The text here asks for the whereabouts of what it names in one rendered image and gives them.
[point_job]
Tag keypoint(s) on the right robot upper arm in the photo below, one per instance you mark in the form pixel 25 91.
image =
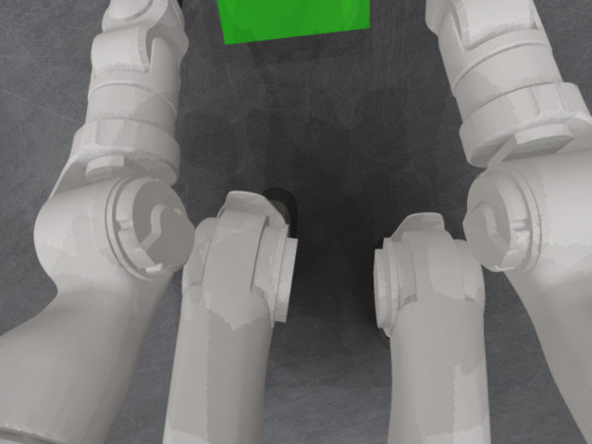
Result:
pixel 531 218

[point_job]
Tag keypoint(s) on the carton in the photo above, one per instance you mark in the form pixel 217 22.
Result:
pixel 246 21

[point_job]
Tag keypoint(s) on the left robot forearm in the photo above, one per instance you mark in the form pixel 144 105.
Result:
pixel 133 97

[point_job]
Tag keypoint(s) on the robot left shin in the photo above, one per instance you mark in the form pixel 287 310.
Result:
pixel 241 201

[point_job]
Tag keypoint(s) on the left robot upper arm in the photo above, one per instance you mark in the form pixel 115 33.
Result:
pixel 112 249

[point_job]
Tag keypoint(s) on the robot right thigh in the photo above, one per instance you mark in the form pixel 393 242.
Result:
pixel 438 358

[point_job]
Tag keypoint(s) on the right robot forearm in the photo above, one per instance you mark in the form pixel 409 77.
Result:
pixel 512 99

